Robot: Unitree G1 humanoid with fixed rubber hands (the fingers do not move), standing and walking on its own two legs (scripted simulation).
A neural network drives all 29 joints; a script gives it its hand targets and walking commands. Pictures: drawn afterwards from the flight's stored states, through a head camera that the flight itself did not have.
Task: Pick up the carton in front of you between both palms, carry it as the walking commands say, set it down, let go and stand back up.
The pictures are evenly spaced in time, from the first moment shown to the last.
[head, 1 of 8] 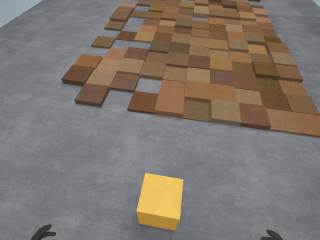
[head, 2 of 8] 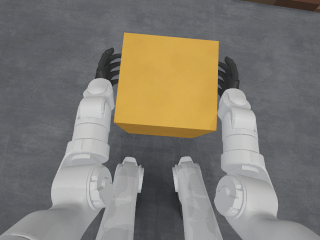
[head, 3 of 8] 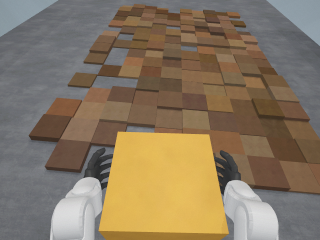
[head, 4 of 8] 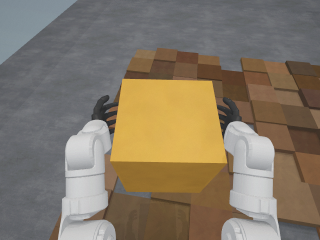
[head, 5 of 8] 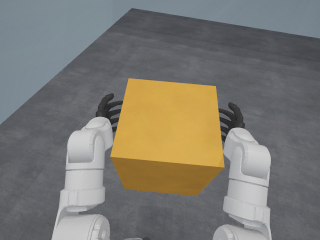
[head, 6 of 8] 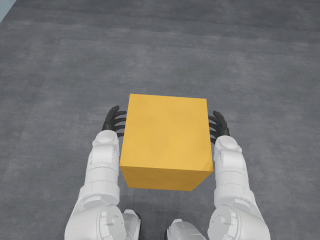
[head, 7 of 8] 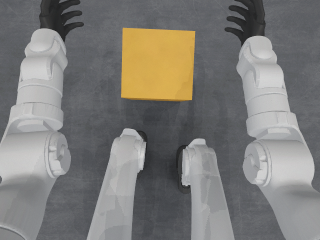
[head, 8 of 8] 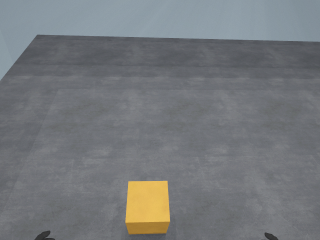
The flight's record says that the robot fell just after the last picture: no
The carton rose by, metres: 0.79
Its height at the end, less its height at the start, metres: +0.00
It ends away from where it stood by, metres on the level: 5.80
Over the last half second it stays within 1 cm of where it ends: yes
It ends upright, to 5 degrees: yes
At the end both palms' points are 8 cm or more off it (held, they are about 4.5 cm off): yes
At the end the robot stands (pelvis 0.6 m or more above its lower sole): yes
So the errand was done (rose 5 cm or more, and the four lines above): yes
